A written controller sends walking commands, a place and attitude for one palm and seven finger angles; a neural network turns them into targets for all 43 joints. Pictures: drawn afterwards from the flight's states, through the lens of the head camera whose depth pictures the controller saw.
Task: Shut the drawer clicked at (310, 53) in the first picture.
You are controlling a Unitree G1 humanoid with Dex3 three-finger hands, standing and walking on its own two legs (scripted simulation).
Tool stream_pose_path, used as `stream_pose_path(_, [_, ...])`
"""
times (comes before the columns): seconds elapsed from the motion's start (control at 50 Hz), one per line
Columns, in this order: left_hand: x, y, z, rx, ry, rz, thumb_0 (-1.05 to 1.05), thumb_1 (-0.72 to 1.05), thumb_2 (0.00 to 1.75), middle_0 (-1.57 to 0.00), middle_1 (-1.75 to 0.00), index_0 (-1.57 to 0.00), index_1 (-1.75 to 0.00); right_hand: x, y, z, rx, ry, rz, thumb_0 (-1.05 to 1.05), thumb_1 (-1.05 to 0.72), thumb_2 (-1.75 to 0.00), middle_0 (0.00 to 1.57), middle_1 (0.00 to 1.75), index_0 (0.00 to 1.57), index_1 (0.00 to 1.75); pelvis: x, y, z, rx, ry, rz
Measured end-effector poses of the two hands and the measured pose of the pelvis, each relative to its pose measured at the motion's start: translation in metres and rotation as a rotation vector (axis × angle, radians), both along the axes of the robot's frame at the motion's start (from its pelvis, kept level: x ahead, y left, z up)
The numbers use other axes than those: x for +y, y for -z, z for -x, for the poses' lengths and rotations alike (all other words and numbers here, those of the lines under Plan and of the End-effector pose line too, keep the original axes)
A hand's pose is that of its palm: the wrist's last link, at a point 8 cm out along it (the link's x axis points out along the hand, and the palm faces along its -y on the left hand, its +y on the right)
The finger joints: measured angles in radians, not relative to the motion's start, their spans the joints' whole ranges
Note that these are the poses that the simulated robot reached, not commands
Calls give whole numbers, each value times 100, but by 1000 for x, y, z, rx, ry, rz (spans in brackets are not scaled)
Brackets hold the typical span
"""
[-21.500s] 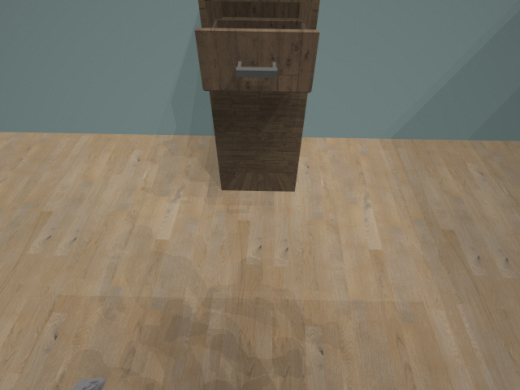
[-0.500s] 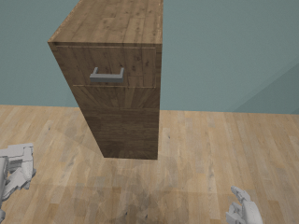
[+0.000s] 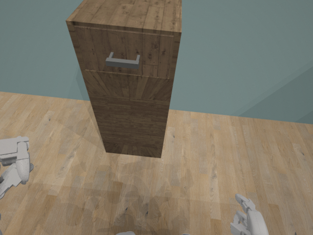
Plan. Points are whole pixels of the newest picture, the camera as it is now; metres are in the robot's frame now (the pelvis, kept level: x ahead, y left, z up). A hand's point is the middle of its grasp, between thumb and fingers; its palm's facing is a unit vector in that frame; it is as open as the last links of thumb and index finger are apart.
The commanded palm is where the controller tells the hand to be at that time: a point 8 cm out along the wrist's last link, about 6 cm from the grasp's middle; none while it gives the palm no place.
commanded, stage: step back with the hand held close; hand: left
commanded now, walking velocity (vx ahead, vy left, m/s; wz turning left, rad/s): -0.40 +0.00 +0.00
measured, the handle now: (123, 59) +0.68 +0.16 +0.06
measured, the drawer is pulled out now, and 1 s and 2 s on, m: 0.00 0.00 0.00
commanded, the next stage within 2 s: stop stepping back and stand still in 0.54 s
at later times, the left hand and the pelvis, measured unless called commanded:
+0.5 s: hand (17, 231) +0.11 +0.19 +0.19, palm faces +0.23 -0.78 -0.59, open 3.2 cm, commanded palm +0.06 +0.24 +0.19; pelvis -0.09 -0.04 +0.01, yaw -3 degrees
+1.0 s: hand out of the picture -0.07 +0.21 +0.18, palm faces +0.43 -0.83 -0.37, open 3.2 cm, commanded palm -0.11 +0.24 +0.19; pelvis -0.25 -0.03 +0.01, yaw -2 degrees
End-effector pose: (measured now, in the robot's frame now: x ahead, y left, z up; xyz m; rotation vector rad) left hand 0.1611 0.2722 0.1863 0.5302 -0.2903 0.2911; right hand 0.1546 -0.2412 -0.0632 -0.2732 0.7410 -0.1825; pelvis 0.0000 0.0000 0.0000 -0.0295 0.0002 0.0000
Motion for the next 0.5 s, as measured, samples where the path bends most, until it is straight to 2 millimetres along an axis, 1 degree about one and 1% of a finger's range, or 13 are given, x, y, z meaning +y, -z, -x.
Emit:
stream_pose_path(0.08, [11, -13, 7, -17, -28, -68, 1, 89, 90, -141, -160, -140, -160, 1, -1, 14, 18, 9, 1, 2, -90, -89, 20, 30, 21, 30, 0, -5, 2, 23, -33, 23])
stream_pose_path(0.12, [13, -19, 12, -30, -44, -85, 1, 89, 90, -141, -160, -140, -160, 3, -1, 16, 23, 1, -6, 2, -90, -89, 20, 30, 21, 30, -2, -7, 3, 50, -27, 24])
stream_pose_path(0.16, [12, -18, 16, -25, -47, -83, 1, 89, 90, -141, -160, -140, -160, 3, 1, 16, 24, -12, -15, 2, -90, -89, 20, 30, 21, 30, -5, -7, 6, 81, -9, 13])
stream_pose_path(0.22, [-1, -8, 16, 18, -17, -58, 1, 89, 90, -141, -160, -140, -160, 3, 5, 15, 25, -46, -29, 2, -90, -89, 21, 30, 21, 30, -12, -6, 21, 114, 28, -8])
stream_pose_path(0.26, [-16, 1, 16, 57, 30, -46, 1, 89, 90, -141, -160, -140, -160, 0, 9, 18, 21, -67, -43, 1, -90, -89, 21, 30, 21, 30, -17, -5, 38, 114, 47, -15])
stream_pose_path(0.3, [-34, 4, 18, 89, 92, -43, 1, 89, 90, -141, -160, -140, -160, -3, 12, 24, 15, -72, -62, 1, -90, -89, 21, 30, 21, 30, -22, -6, 55, 99, 53, -6])
stream_pose_path(0.36, [-56, -7, 34, 96, 183, -80, 1, 89, 90, -141, -160, -140, -160, -10, 11, 40, -3, -47, -90, 1, -90, -89, 21, 30, 21, 30, -29, -6, 73, 75, 54, 14])
stream_pose_path(0.4, [-61, -19, 50, 77, 215, -128, 1, 89, 90, -141, -160, -140, -160, -17, 5, 53, -13, -10, -98, 1, -90, -89, 21, 30, 21, 30, -34, -6, 80, 63, 55, 13])
stream_pose_path(0.42, [-59, -25, 59, 67, 214, -149, 1, 89, 90, -141, -160, -140, -160, -20, 1, 60, -15, 9, -97, 1, -90, -89, 21, 30, 21, 30, -36, -6, 81, 64, 56, 6])
stream_pose_path(0.46, [-51, -32, 74, 50, 180, -169, 1, 89, 90, -141, -160, -140, -160, -27, -6, 71, -16, 34, -77, 1, -90, -89, 21, 30, 21, 30, -37, -9, 83, 69, 58, -11])
stream_pose_path(0.5, [-38, -32, 87, 43, 118, -153, 1, 88, 90, -141, -160, -140, -160, -33, -12, 81, -15, 45, -44, 1, -90, -89, 21, 30, 21, 30, -35, -11, 88, 74, 60, -21])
